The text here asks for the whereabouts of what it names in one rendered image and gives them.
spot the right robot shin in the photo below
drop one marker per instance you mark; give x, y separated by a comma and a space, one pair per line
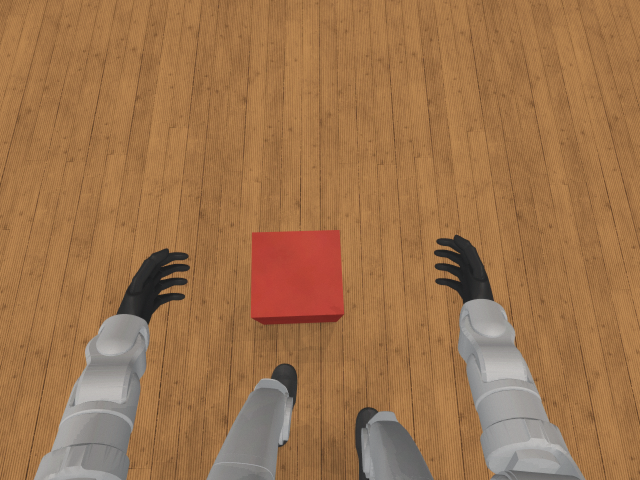
381, 416

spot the robot right forearm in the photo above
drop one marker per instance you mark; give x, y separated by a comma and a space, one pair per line
517, 434

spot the robot right hand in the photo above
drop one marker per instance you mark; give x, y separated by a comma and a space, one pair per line
474, 282

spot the robot left forearm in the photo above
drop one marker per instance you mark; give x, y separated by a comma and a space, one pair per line
94, 432

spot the robot right thigh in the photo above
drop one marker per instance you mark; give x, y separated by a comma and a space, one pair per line
390, 453

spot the robot left hand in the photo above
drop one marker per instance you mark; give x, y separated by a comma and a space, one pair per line
141, 298

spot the carton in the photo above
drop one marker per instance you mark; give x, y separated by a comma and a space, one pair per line
296, 277

